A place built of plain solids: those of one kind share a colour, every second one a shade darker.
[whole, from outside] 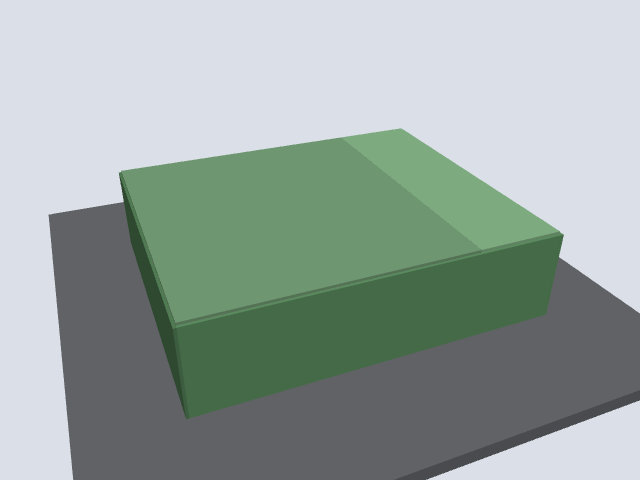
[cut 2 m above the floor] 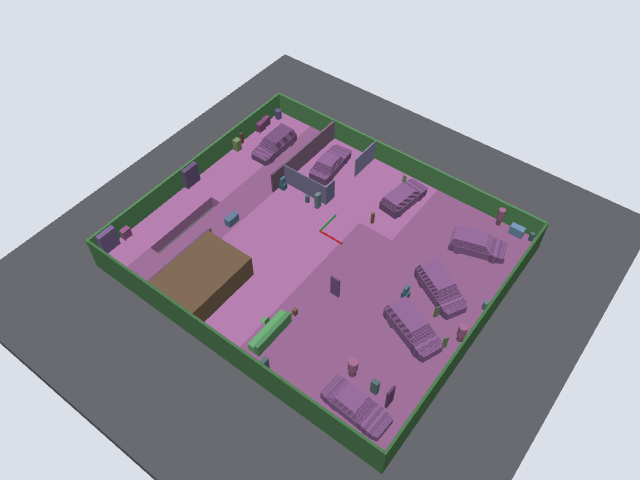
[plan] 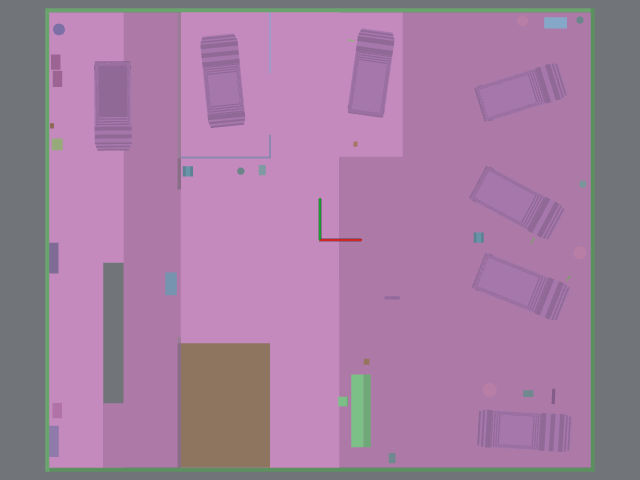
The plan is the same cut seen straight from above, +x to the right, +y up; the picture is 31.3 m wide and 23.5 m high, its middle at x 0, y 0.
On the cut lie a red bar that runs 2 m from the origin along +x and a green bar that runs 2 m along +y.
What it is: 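A car dealer's showroom with its handover bay and the front of its workshop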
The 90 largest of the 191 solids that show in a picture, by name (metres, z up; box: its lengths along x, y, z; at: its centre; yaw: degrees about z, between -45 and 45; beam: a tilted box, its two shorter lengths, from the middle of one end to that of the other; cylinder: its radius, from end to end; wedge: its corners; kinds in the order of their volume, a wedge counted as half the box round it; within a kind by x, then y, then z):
{
 "floor_1": {"box": [2.64, 22.29, 1.14], "at": [-11.93, 0.0, 0.52]},
 "floor_2": {"box": [1.01, 3.15, 1.14], "at": [-10.12, -9.57, 0.52]},
 "floor_3": {"box": [1.01, 12.26, 1.14], "at": [-10.12, 5.01, 0.52]},
 "floor_4": {"box": [2.82, 22.29, 1.14], "at": [-8.21, 0.0, 0.52]},
 "floor_5": {"box": [7.76, 22.29, 1.14], "at": [-2.94, 0.0, 0.52]},
 "floor_6": {"box": [3.13, 9.22, 1.14], "at": [2.5, -6.54, 0.52]},
 "floor_7": {"box": [3.13, 6.01, 1.14], "at": [2.5, 1.07, 0.52]},
 "floor_8": {"box": [3.13, 7.08, 1.14], "at": [2.5, 7.61, 0.52]},
 "floor_9": {"box": [9.2, 22.29, 1.14], "at": [8.65, 0.0, 0.52]},
 "roof_1": {"box": [6.44, 22.29, 1.69], "at": [-10.03, 0.0, 6.18]},
 "roof_2": {"box": [20.06, 22.29, 0.2], "at": [3.22, 0.0, 6.92]},
 "wall_1": {"box": [0.2, 22.69, 6.87], "at": [-13.35, 0.0, 3.39]},
 "wall_2": {"box": [26.5, 0.2, 6.87], "at": [0.0, -11.25, 3.39]},
 "wall_3": {"box": [26.5, 0.2, 6.87], "at": [0.0, 11.25, 3.39]},
 "wall_4": {"box": [0.2, 22.69, 6.87], "at": [13.35, 0.0, 3.39]},
 "block_1": {"box": [4.36, 6.09, 2.84], "at": [-4.63, -8.1, 2.51]},
 "car_1": {"box": [1.82, 2.81, 0.74], "at": [-10.14, 6.96, 1.61], "yaw": 0.5},
 "car_2": {"box": [1.71, 3.12, 0.08], "at": [-10.14, 7.12, 2.02], "yaw": 0.5},
 "car_3": {"box": [1.67, 3.03, 0.08], "at": [-10.14, 7.14, 2.09], "yaw": 0.5},
 "car_4": {"box": [1.63, 2.95, 0.08], "at": [-10.14, 7.17, 2.17], "yaw": 0.5},
 "car_5": {"box": [1.59, 2.86, 0.08], "at": [-10.14, 7.19, 2.24], "yaw": 0.5},
 "car_6": {"box": [1.54, 2.77, 0.08], "at": [-10.14, 7.21, 2.31], "yaw": 0.5},
 "car_7": {"box": [1.5, 2.68, 0.08], "at": [-10.14, 7.23, 2.39], "yaw": 0.5},
 "car_8": {"box": [1.46, 2.59, 0.08], "at": [-10.14, 7.25, 2.46], "yaw": 0.5},
 "car_9": {"box": [1.84, 0.23, 0.74], "at": [-4.85, 8.67, 1.58], "yaw": 5.8},
 "car_10": {"box": [1.84, 2.4, 0.74], "at": [-4.72, 7.37, 1.58], "yaw": 5.8},
 "car_11": {"box": [1.73, 2.38, 0.07], "at": [-4.72, 7.37, 1.98], "yaw": 5.8},
 "car_12": {"box": [1.84, 0.24, 0.74], "at": [-4.58, 6.07, 1.58], "yaw": 5.8},
 "car_13": {"box": [1.54, 2.67, 0.08], "at": [2.42, 7.57, 2.29], "yaw": -8.0},
 "car_14": {"box": [1.58, 2.75, 0.08], "at": [2.43, 7.59, 2.23], "yaw": -8.0},
 "car_15": {"box": [1.62, 2.83, 0.08], "at": [2.43, 7.61, 2.16], "yaw": -8.0},
 "car_16": {"box": [1.66, 2.91, 0.08], "at": [2.43, 7.63, 2.09], "yaw": -8.0},
 "car_17": {"box": [1.71, 3.0, 0.08], "at": [2.44, 7.65, 2.02], "yaw": -8.0},
 "car_18": {"box": [1.81, 2.68, 0.76], "at": [2.46, 7.81, 1.61], "yaw": -8.0},
 "car_19": {"box": [1.81, 0.26, 0.76], "at": [2.66, 9.26, 1.61], "yaw": -8.0},
 "car_20": {"box": [1.81, 0.26, 0.72], "at": [2.7, 9.5, 1.59], "yaw": -8.0},
 "car_21": {"box": [1.81, 0.26, 0.68], "at": [2.73, 9.74, 1.57], "yaw": -8.0},
 "car_22": {"box": [0.25, 1.85, 0.74], "at": [8.26, -9.24, 1.59], "yaw": -3.4},
 "car_23": {"box": [2.58, 1.48, 0.08], "at": [9.06, 2.13, 2.74], "yaw": -28.3},
 "car_24": {"box": [2.67, 1.53, 0.09], "at": [9.08, 2.12, 2.66], "yaw": -28.3},
 "car_25": {"box": [2.76, 1.57, 0.08], "at": [9.1, 2.11, 2.59], "yaw": -28.3},
 "car_26": {"box": [2.85, 1.61, 0.09], "at": [9.12, 2.1, 2.51], "yaw": -28.3},
 "car_27": {"box": [2.94, 1.65, 0.08], "at": [9.13, 2.09, 2.43], "yaw": -28.3},
 "car_28": {"box": [3.03, 1.7, 0.08], "at": [9.15, 2.08, 2.35], "yaw": -28.3},
 "car_29": {"box": [3.12, 1.74, 0.09], "at": [9.17, 2.07, 2.28], "yaw": -28.3},
 "car_30": {"box": [3.21, 1.78, 0.08], "at": [9.19, 2.06, 2.2], "yaw": -28.3},
 "car_31": {"box": [2.65, 1.51, 0.08], "at": [9.21, -2.05, 2.75], "yaw": -21.7},
 "car_32": {"box": [2.74, 1.55, 0.08], "at": [9.23, -2.06, 2.67], "yaw": -21.7},
 "car_33": {"box": [2.83, 1.59, 0.08], "at": [9.25, -2.07, 2.6], "yaw": -21.7},
 "car_34": {"box": [2.74, 1.54, 0.08], "at": [9.26, 7.06, 2.29], "yaw": 17.2},
 "car_35": {"box": [2.92, 1.64, 0.08], "at": [9.27, -2.08, 2.52], "yaw": -21.7},
 "car_36": {"box": [2.82, 1.59, 0.08], "at": [9.27, 7.07, 2.22], "yaw": 17.2},
 "car_37": {"box": [3.01, 1.68, 0.08], "at": [9.29, -2.08, 2.45], "yaw": -21.7},
 "car_38": {"box": [2.9, 1.63, 0.08], "at": [9.29, 7.08, 2.15], "yaw": 17.2},
 "car_39": {"box": [3.1, 1.72, 0.08], "at": [9.31, -2.09, 2.38], "yaw": -21.7},
 "car_40": {"box": [2.98, 1.67, 0.08], "at": [9.31, 7.08, 2.08], "yaw": 17.2},
 "car_41": {"box": [3.18, 1.76, 0.08], "at": [9.33, -2.1, 2.3], "yaw": -21.7},
 "car_42": {"box": [3.06, 1.71, 0.08], "at": [9.33, 7.09, 2.02], "yaw": 17.2},
 "car_43": {"box": [2.9, 1.89, 0.88], "at": [9.34, 1.98, 1.73], "yaw": -28.3},
 "car_44": {"box": [3.27, 1.81, 0.08], "at": [9.35, -2.11, 2.22], "yaw": -21.7},
 "car_45": {"box": [2.75, 1.82, 0.73], "at": [9.49, 7.14, 1.62], "yaw": 17.2},
 "car_46": {"box": [2.96, 1.91, 0.91], "at": [9.5, -2.17, 1.74], "yaw": -21.7},
 "car_47": {"box": [2.44, 1.85, 0.74], "at": [9.59, -9.32, 1.59], "yaw": -3.4},
 "car_48": {"box": [2.42, 1.75, 0.07], "at": [9.59, -9.32, 1.99], "yaw": -3.4},
 "car_49": {"box": [0.26, 1.89, 0.88], "at": [10.72, 1.23, 1.73], "yaw": -28.3},
 "car_50": {"box": [0.23, 1.85, 0.74], "at": [10.92, -9.4, 1.59], "yaw": -3.4},
 "car_51": {"box": [0.27, 1.82, 0.73], "at": [10.92, 7.58, 1.62], "yaw": 17.2},
 "car_52": {"box": [0.26, 1.89, 0.84], "at": [10.94, 1.11, 1.71], "yaw": -28.3},
 "car_53": {"box": [0.27, 1.91, 0.91], "at": [10.99, -2.76, 1.74], "yaw": -21.7},
 "car_54": {"box": [0.23, 1.85, 0.72], "at": [11.14, -9.41, 1.58], "yaw": -3.4},
 "car_55": {"box": [0.26, 1.89, 0.8], "at": [11.16, 0.99, 1.69], "yaw": -28.3},
 "car_56": {"box": [0.27, 1.82, 0.69], "at": [11.16, 7.65, 1.6], "yaw": 17.2},
 "car_57": {"box": [0.27, 1.91, 0.87], "at": [11.23, -2.86, 1.72], "yaw": -21.7},
 "car_58": {"box": [0.27, 1.82, 0.65], "at": [11.4, 7.73, 1.58], "yaw": 17.2},
 "car_59": {"box": [0.27, 1.91, 0.83], "at": [11.47, -2.95, 1.7], "yaw": -21.7},
 "part_1": {"box": [0.17, 6.09, 4.24], "at": [-6.89, -8.1, 3.21]},
 "part_2": {"box": [0.17, 1.52, 4.24], "at": [-6.89, 3.23, 3.21]},
 "part_3": {"box": [0.17, 7.16, 4.24], "at": [-6.89, 7.57, 3.21]},
 "counter_1": {"box": [0.6, 3.56, 0.74], "at": [1.83, -8.37, 1.46]},
 "counter_2": {"box": [0.35, 3.56, 1.1], "at": [2.31, -8.37, 1.64]},
 "tyres_1": {"box": [0.45, 1.5, 1.9], "at": [-13.03, -0.89, 2.04]},
 "tyres_2": {"box": [0.46, 1.53, 1.9], "at": [-13.02, -9.86, 2.04]},
 "screen_1": {"box": [4.31, 0.1, 2.93], "at": [-4.65, 4.04, 2.55]},
 "screen_2": {"box": [0.1, 1.17, 2.93], "at": [-2.45, 4.57, 2.55]},
 "screen_3": {"box": [0.1, 2.98, 2.93], "at": [-2.45, 9.65, 2.55]},
 "boards_1": {"box": [0.56, 1.12, 0.73], "at": [-7.29, -2.15, 1.45]},
 "boards_2": {"box": [1.12, 0.56, 0.81], "at": [11.53, 10.63, 1.49]},
 "pulpit_1": {"box": [0.54, 0.57, 1.12], "at": [-12.86, 4.68, 1.65]},
 "tub_1": {"cylinder": 0.34, "from": [8.31, -7.34, 1.82], "to": [8.31, -7.34, 2.76]},
 "trolley_1": {"box": [0.48, 0.8, 0.83], "at": [-12.85, 7.89, 1.62]}
}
